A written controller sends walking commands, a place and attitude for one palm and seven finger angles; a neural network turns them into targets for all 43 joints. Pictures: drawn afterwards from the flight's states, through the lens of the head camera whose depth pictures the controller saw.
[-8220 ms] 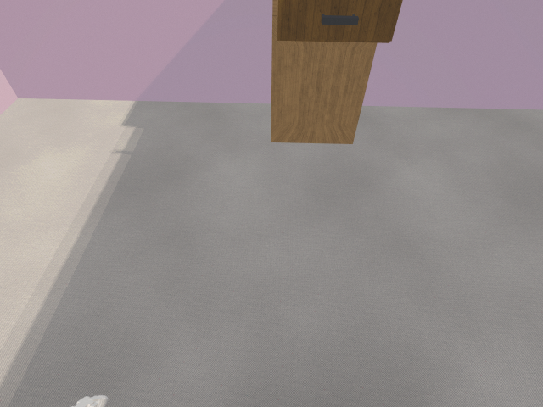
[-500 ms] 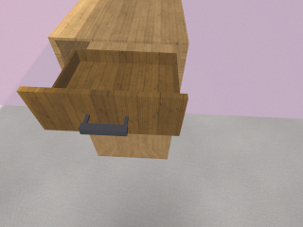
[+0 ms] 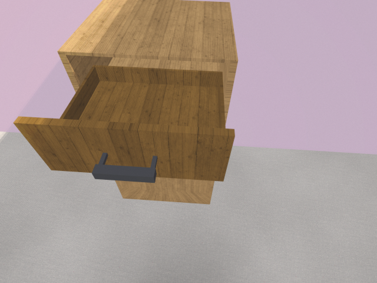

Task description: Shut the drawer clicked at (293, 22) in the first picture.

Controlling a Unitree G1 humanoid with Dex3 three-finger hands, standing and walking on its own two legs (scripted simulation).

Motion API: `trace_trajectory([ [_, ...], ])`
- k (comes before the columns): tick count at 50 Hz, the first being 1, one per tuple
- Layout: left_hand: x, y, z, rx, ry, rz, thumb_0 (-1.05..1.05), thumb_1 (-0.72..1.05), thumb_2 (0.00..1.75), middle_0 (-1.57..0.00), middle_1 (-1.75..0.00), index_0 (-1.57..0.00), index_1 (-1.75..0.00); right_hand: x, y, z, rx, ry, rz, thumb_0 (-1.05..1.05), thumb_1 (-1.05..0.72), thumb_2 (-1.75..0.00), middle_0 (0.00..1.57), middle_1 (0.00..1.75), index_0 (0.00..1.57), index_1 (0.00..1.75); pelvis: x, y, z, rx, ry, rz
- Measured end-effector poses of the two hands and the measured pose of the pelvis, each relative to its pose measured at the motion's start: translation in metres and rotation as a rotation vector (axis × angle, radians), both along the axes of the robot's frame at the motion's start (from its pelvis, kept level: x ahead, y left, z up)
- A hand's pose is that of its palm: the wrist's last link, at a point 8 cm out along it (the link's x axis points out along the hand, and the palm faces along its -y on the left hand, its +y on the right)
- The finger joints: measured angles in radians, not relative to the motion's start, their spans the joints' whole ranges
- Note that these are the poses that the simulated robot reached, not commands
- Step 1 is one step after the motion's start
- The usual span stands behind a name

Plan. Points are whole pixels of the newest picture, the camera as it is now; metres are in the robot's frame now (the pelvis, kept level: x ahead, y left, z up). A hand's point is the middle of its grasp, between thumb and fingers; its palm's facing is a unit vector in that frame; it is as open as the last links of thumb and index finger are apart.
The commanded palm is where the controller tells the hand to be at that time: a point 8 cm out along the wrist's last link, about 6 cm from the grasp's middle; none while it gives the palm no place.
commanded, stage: come to a stop and stand still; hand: left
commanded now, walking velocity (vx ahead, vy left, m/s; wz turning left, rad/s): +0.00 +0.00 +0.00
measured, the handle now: (127, 165) +0.35 +0.16 +0.04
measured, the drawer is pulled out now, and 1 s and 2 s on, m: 0.27 0.27 0.27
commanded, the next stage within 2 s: look again from close up in 0.68 s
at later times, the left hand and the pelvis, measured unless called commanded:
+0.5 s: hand out of the picture +0.00 +0.15 -0.18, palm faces +0.05 -0.98 -0.21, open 7.3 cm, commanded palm none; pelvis +0.02 -0.02 +0.00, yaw +0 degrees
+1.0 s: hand out of the picture +0.01 +0.18 -0.18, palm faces +0.01 -0.97 -0.24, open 7.3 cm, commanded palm none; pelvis +0.01 +0.00 -0.01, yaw +0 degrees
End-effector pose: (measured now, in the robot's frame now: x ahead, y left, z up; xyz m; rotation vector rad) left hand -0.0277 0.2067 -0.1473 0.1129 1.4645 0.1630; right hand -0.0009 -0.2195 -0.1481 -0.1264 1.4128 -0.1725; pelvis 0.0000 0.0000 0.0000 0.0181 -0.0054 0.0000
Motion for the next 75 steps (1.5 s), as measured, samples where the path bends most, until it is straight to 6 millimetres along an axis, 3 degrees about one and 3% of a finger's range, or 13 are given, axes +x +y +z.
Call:
trace_trajectory([
  [21, 0.026, -0.007, 0.003, 0.035, -0.021, 0.001, 0.0, 0.91, 0.9, -0.2, -0.3, -0.2, -0.3, 0.02, -0.015, -0.005, 0.011, 0.012, 0.016, 0.01, -0.92, -0.9, 0.2, 0.3, 0.2, 0.3, 0.019, -0.016, -0.001, 0.008, -0.004, 0.005],
  [40, 0.016, -0.012, -0.001, 0.016, 0.004, 0.008, 0.0, 0.91, 0.9, -0.2, -0.3, -0.2, -0.3, 0.028, -0.019, -0.003, -0.004, 0.005, 0.031, 0.01, -0.92, -0.9, 0.2, 0.3, 0.2, 0.3, 0.021, -0.018, -0.003, 0.003, -0.01, 0.008],
  [49, 0.031, 0.015, 0.001, 0.063, -0.055, -0.043, 0.0, 0.91, 0.9, -0.2, -0.3, -0.2, -0.3, 0.051, -0.011, -0.011, 0.007, -0.08, 0.038, 0.01, -0.92, -0.9, 0.2, 0.3, 0.2, 0.3, 0.014, -0.002, -0.01, -0.016, 0.014, 0.001],
  [60, 0.066, 0.059, -0.002, 0.088, -0.157, -0.082, 0.0, 0.91, 0.9, -0.2, -0.3, -0.2, -0.3, 0.082, 0.012, -0.002, -0.021, -0.191, 0.062, 0.01, -0.91, -0.9, 0.2, 0.3, 0.2, 0.3, 0.007, 0.026, -0.014, -0.016, -0.001, -0.018],
  [67, 0.074, 0.078, 0.0, 0.094, -0.182, -0.104, 0.0, 0.91, 0.9, -0.2, -0.3, -0.2, -0.3, 0.076, 0.02, 0.003, -0.033, -0.192, 0.067, 0.01, -0.91, -0.9, 0.2, 0.3, 0.2, 0.3, 0.001, 0.039, -0.012, -0.015, 0.001, -0.024],
  [75, 0.062, 0.087, 0.002, 0.088, -0.137, -0.118, 0.0, 0.91, 0.9, -0.2, -0.3, -0.2, -0.3, 0.049, 0.026, 0.001, -0.031, -0.135, 0.05, 0.01, -0.91, -0.9, 0.2, 0.3, 0.2, 0.3, -0.003, 0.047, -0.009, -0.008, 0.003, -0.031],
])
